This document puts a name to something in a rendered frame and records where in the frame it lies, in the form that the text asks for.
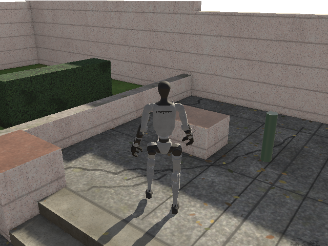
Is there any robot left upper arm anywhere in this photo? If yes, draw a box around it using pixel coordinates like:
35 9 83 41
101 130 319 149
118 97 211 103
140 103 154 132

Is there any right robot hand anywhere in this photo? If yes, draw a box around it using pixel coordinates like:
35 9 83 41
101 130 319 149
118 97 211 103
182 137 194 146

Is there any robot right thigh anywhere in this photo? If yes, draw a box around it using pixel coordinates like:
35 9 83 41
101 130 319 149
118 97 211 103
171 143 182 182

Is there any left robot hand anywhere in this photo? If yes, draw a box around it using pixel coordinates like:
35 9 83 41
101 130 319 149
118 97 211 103
131 145 142 157

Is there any robot right forearm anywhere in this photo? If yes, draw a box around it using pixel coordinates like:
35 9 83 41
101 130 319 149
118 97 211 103
184 123 193 139

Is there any robot left forearm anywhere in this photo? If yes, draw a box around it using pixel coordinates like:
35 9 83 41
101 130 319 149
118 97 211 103
133 124 144 147

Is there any robot right upper arm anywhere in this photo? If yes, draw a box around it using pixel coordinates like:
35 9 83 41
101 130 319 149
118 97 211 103
175 103 189 131

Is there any robot right shin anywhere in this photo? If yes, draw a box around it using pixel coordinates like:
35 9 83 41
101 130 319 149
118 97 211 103
172 173 180 207

